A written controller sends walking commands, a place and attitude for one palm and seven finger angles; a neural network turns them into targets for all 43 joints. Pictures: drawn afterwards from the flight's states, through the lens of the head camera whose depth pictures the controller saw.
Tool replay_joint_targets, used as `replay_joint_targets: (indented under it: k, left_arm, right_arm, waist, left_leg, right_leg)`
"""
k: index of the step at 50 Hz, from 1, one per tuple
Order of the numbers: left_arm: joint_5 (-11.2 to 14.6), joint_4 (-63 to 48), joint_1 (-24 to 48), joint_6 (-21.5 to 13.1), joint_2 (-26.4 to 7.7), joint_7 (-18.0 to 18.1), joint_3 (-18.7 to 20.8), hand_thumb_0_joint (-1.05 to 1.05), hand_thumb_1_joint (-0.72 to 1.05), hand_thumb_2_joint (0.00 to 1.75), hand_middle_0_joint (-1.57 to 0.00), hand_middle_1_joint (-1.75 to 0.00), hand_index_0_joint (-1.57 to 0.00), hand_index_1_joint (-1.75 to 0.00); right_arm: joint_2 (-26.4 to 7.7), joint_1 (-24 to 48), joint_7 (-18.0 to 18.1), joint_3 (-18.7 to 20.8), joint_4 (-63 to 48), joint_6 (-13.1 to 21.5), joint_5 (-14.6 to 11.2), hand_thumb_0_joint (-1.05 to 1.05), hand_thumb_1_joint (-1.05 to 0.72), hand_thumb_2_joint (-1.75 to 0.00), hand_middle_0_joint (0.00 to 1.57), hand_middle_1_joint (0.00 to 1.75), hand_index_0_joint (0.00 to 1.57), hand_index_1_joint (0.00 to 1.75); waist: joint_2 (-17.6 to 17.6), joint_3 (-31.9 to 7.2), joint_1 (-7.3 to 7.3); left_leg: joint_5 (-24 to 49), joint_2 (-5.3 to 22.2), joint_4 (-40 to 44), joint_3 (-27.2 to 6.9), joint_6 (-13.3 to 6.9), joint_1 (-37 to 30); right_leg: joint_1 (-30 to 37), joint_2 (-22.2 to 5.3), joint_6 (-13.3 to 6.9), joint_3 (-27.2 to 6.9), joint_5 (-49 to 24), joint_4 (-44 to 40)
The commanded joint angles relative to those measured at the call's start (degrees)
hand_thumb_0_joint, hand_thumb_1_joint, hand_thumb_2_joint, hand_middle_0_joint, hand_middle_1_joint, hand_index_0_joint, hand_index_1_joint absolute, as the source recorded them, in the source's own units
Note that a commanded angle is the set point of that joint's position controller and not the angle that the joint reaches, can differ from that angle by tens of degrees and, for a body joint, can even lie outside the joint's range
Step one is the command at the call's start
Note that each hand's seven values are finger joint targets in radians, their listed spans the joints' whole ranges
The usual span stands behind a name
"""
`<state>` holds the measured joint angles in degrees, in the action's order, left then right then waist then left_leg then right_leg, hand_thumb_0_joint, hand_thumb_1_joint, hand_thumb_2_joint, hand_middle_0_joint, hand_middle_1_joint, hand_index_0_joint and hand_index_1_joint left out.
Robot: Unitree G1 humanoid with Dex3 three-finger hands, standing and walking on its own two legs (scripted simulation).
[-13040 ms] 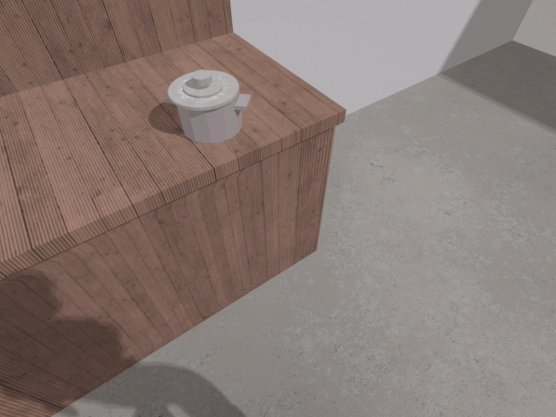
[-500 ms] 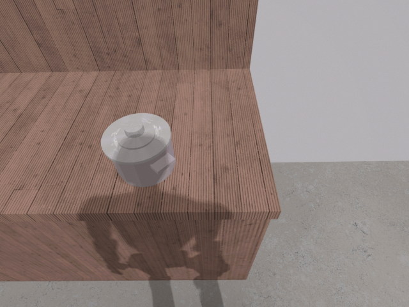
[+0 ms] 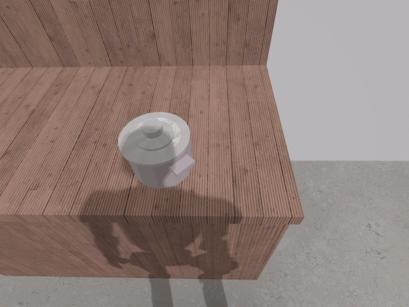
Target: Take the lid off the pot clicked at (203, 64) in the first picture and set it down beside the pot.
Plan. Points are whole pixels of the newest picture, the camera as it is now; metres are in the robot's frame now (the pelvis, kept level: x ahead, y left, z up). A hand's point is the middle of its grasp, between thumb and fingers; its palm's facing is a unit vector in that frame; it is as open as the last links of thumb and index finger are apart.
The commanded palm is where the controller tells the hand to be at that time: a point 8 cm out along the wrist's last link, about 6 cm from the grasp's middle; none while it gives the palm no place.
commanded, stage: come to a stop and stand still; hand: left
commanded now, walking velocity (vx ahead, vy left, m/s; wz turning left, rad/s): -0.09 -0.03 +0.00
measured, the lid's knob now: (152, 128) +0.45 +0.14 +0.09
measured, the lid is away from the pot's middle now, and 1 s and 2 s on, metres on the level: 0.00 0.00 0.00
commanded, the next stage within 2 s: look again from close up in 0.50 s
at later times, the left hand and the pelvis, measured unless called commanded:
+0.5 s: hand out of the picture +0.01 +0.17 -0.17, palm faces +0.00 -0.97 -0.23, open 7.3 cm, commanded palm none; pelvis +0.01 +0.00 +0.00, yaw +0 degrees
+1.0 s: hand out of the picture +0.03 +0.20 -0.16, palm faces +0.00 -0.97 -0.25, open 7.4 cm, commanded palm none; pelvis -0.01 +0.02 +0.00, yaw +0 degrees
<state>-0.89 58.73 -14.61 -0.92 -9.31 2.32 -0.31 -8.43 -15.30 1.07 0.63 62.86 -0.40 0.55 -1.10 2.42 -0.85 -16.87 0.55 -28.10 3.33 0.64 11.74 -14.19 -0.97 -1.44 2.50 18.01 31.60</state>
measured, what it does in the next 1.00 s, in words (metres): stands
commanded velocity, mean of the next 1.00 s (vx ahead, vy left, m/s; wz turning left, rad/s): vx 0.00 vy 0.00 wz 0.00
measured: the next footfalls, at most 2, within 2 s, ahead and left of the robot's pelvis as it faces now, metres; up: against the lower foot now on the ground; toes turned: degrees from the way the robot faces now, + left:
none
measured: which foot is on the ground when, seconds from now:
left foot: down 0.00-1.00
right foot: down 0.00-1.00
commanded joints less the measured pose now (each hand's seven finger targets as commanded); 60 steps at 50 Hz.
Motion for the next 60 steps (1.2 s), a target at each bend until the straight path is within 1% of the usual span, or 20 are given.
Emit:
replay_joint_targets:
  k: [1,2,3,6,17,18,19,20,22,23,24,27,32,34,38,42,45,49,58,60]
  left_arm:
    - [0.34,-1.40,-4.74,-0.98,-5.62,0.53,1.23,0.00,0.90,0.90,-0.20,-0.30,-0.20,-0.30]
    - [0.36,-1.35,-5.11,-0.94,-5.57,0.59,1.39,0.00,0.90,0.90,-0.20,-0.30,-0.20,-0.30]
    - [0.43,-1.09,-5.30,-0.97,-5.84,0.57,1.31,0.00,0.90,0.90,-0.20,-0.30,-0.20,-0.30]
    - [0.39,-0.70,-5.64,-1.15,-5.63,0.60,1.29,0.00,0.90,0.90,-0.20,-0.30,-0.20,-0.30]
    - [0.31,0.73,-6.15,-1.28,-5.14,0.46,1.00,0.00,0.90,0.90,-0.20,-0.30,-0.20,-0.30]
    - [0.82,-0.43,-2.95,-2.05,-10.01,0.61,0.37,0.00,0.90,0.90,-0.20,-0.30,-0.20,-0.30]
    - [0.81,-1.12,-3.95,-1.04,-5.00,0.55,0.76,0.00,0.90,0.90,-0.20,-0.30,-0.20,-0.30]
    - [0.85,-0.88,-4.58,-1.13,-5.56,0.52,0.37,0.00,0.90,0.90,-0.20,-0.30,-0.20,-0.30]
    - [0.91,-0.40,-4.90,-1.58,-5.79,0.76,0.57,0.00,0.90,0.90,-0.20,-0.30,-0.20,-0.30]
    - [0.93,-0.51,-4.23,-1.45,-6.66,0.68,0.81,0.00,0.90,0.90,-0.20,-0.30,-0.20,-0.30]
    - [0.90,-0.36,-4.08,-1.55,-6.03,0.76,0.75,0.00,0.90,0.90,-0.20,-0.30,-0.20,-0.30]
    - [0.77,-0.19,-3.63,-1.80,-6.07,0.98,0.91,0.00,0.90,0.90,-0.20,-0.30,-0.20,-0.30]
    - [0.58,-0.78,-2.45,-1.47,-6.50,0.88,0.94,0.00,0.90,0.90,-0.20,-0.30,-0.20,-0.30]
    - [0.55,-1.07,-1.74,-1.19,-6.68,0.73,1.06,0.00,0.90,0.90,-0.20,-0.30,-0.20,-0.30]
    - [0.50,-1.44,-1.57,-1.12,-7.02,0.64,1.06,0.00,0.90,0.90,-0.20,-0.30,-0.20,-0.30]
    - [0.37,-1.52,-2.01,-1.05,-6.57,0.73,1.01,0.00,0.90,0.90,-0.20,-0.30,-0.20,-0.30]
    - [0.33,-1.74,-1.86,-0.84,-6.75,0.68,1.07,0.00,0.90,0.90,-0.20,-0.30,-0.20,-0.30]
    - [0.26,-1.58,-1.91,-0.54,-6.72,0.63,1.04,0.00,0.90,0.90,-0.20,-0.30,-0.20,-0.30]
    - [0.17,-0.88,-3.00,-0.52,-7.02,0.57,0.89,0.00,0.90,0.90,-0.20,-0.30,-0.20,-0.30]
    - [0.15,-0.73,-3.50,-0.59,-6.56,0.65,0.93,0.00,0.90,0.90,-0.20,-0.30,-0.20,-0.30]
  right_arm:
    - [-4.38,-4.34,0.51,0.63,-0.48,1.58,-0.19,0.00,-0.90,-0.90,0.20,0.30,0.20,0.30]
    - [-4.10,-4.32,0.60,0.57,-0.29,1.62,-0.26,0.00,-0.90,-0.90,0.20,0.30,0.20,0.30]
    - [-3.80,-4.33,0.62,0.45,-0.08,1.72,-0.30,0.00,-0.90,-0.90,0.20,0.30,0.20,0.30]
    - [-3.97,-4.37,0.71,0.42,0.39,1.53,-0.34,0.00,-0.90,-0.90,0.20,0.30,0.20,0.30]
    - [-3.31,-5.22,0.66,-0.06,1.93,1.54,-0.37,0.00,-0.90,-0.90,0.20,0.30,0.20,0.30]
    - [-5.78,-3.46,0.33,0.19,-1.70,2.06,1.35,0.00,-0.90,-0.90,0.20,0.30,0.20,0.30]
    - [-5.66,-2.43,0.61,1.82,-3.21,2.43,0.99,0.00,-0.90,-0.90,0.20,0.30,0.20,0.30]
    - [-5.38,-0.96,0.62,1.44,-3.73,2.35,0.71,0.00,-0.90,-0.90,0.20,0.30,0.20,0.30]
    - [-4.87,-0.76,0.54,1.37,-4.13,1.95,0.48,0.00,-0.90,-0.90,0.20,0.30,0.20,0.30]
    - [-4.80,-0.87,0.53,1.36,-4.43,1.61,0.45,0.00,-0.90,-0.90,0.20,0.30,0.20,0.30]
    - [-4.88,-0.80,0.48,1.33,-4.34,1.48,0.50,0.00,-0.90,-0.90,0.20,0.30,0.20,0.30]
    - [-5.31,-0.88,0.31,1.45,-4.11,1.12,0.45,0.00,-0.90,-0.90,0.20,0.30,0.20,0.30]
    - [-6.34,-0.34,0.04,1.35,-4.08,0.88,0.48,0.00,-0.90,-0.90,0.20,0.30,0.20,0.30]
    - [-6.81,-0.02,0.02,1.32,-4.34,0.98,0.61,0.00,-0.90,-0.90,0.20,0.30,0.20,0.30]
    - [-7.26,0.01,0.00,1.18,-4.25,1.47,0.49,0.00,-0.90,-0.90,0.20,0.30,0.20,0.30]
    - [-7.45,0.70,0.01,1.05,-3.88,1.59,0.50,0.00,-0.90,-0.90,0.20,0.30,0.20,0.30]
    - [-7.67,0.57,0.05,0.92,-3.78,1.77,0.50,0.00,-0.90,-0.90,0.20,0.30,0.20,0.30]
    - [-7.75,0.46,0.10,0.80,-3.42,1.75,0.48,0.00,-0.90,-0.90,0.20,0.30,0.20,0.30]
    - [-6.69,-1.02,0.07,0.57,-2.04,1.87,0.23,0.00,-0.90,-0.90,0.20,0.30,0.20,0.30]
    - [-6.54,-1.02,0.14,0.59,-1.78,1.87,0.22,0.00,-0.90,-0.90,0.20,0.30,0.20,0.30]
  waist:
    - [1.57,-2.51,0.10]
    - [-0.17,-2.98,0.22]
    - [-0.35,-3.39,0.38]
    - [1.54,-3.28,0.29]
    - [1.40,-0.37,0.35]
    - [3.56,-0.27,-0.70]
    - [0.28,-3.32,0.66]
    - [-1.82,-4.30,0.82]
    - [-0.55,-3.33,0.64]
    - [-0.34,-2.20,0.37]
    - [0.74,-1.19,0.44]
    - [2.55,-0.30,-0.06]
    - [3.07,1.32,-0.09]
    - [1.29,1.01,0.01]
    - [1.09,-1.60,0.24]
    - [1.17,-0.59,0.54]
    - [0.54,-1.42,0.68]
    - [0.26,-0.41,0.76]
    - [1.59,-1.19,0.78]
    - [0.91,-1.22,0.73]
  left_leg:
    - [20.07,6.60,4.43,-5.07,-2.21,-4.79]
    - [21.12,6.77,4.47,-4.89,-2.22,-5.23]
    - [21.70,6.86,4.94,-5.01,-2.24,-5.32]
    - [19.00,6.62,5.00,-4.57,-2.07,-5.59]
    - [13.85,6.31,6.92,-4.63,-2.31,-5.12]
    - [15.60,2.52,6.94,-5.66,-2.84,-6.47]
    - [13.11,5.66,4.78,-5.57,-2.30,-4.39]
    - [15.60,5.00,3.83,-5.88,-2.60,-4.65]
    - [14.84,4.11,2.37,-5.12,-2.24,-3.15]
    - [12.70,4.14,2.75,-5.11,-2.07,-2.77]
    - [11.97,3.89,2.38,-5.29,-2.14,-2.11]
    - [10.33,3.37,1.67,-4.93,-1.88,-1.50]
    - [7.71,3.49,2.66,-5.29,-1.99,-1.15]
    - [7.72,3.86,3.50,-5.85,-2.28,-1.83]
    - [11.96,4.73,4.36,-6.31,-2.76,-3.29]
    - [12.37,4.71,4.53,-6.53,-2.90,-2.73]
    - [14.27,5.03,4.82,-6.76,-3.17,-3.34]
    - [13.52,5.22,5.48,-6.79,-3.32,-3.23]
    - [13.52,5.33,5.91,-6.46,-3.46,-3.70]
    - [13.09,5.17,5.43,-6.24,-3.37,-3.80]
  right_leg:
    - [2.23,-6.34,-0.89,-6.44,-24.74,-6.86]
    - [2.68,-6.47,-0.80,-6.53,-25.12,-7.01]
    - [3.73,-6.34,-0.86,-6.29,-25.43,-7.34]
    - [3.98,-6.76,-0.76,-6.72,-26.36,-8.18]
    - [2.53,-6.60,-0.82,-6.99,-19.95,-10.73]
    - [2.10,-1.65,-1.95,-6.35,-16.39,-6.22]
    - [0.72,-4.02,-1.30,-6.07,-7.54,-6.78]
    - [1.40,-4.16,-1.95,-7.11,-11.88,-7.36]
    - [2.66,-5.15,-2.32,-8.01,-17.31,-8.38]
    - [1.77,-5.46,-2.31,-8.10,-16.07,-8.74]
    - [1.47,-5.47,-2.28,-8.36,-16.23,-9.06]
    - [1.56,-6.10,-2.21,-9.19,-17.26,-9.97]
    - [-0.74,-5.75,-1.57,-8.89,-8.68,-11.22]
    - [-1.48,-5.29,-1.35,-8.10,-6.78,-10.60]
    - [0.23,-5.01,-0.81,-6.46,-10.91,-8.53]
    - [-0.11,-5.11,-0.53,-6.47,-11.08,-8.24]
    - [0.18,-4.95,-0.36,-5.80,-11.60,-7.39]
    - [-0.50,-4.95,-0.25,-5.50,-10.32,-7.33]
    - [0.04,-5.50,-0.34,-5.65,-11.27,-7.47]
    - [-0.19,-5.71,-0.42,-6.34,-11.46,-7.68]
